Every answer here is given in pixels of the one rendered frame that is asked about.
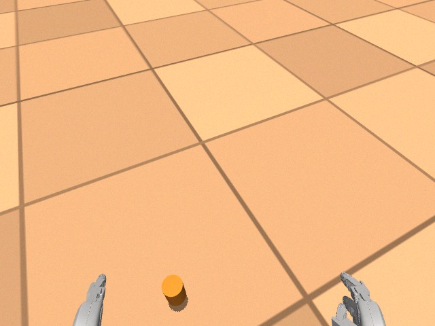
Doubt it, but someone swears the right robot hand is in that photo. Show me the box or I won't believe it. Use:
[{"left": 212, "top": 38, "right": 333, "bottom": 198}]
[{"left": 332, "top": 272, "right": 386, "bottom": 326}]

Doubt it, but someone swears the left robot hand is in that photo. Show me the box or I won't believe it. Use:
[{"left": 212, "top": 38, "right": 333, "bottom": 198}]
[{"left": 73, "top": 274, "right": 106, "bottom": 326}]

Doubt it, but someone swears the can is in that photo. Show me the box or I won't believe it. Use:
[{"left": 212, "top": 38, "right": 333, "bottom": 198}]
[{"left": 162, "top": 275, "right": 186, "bottom": 306}]

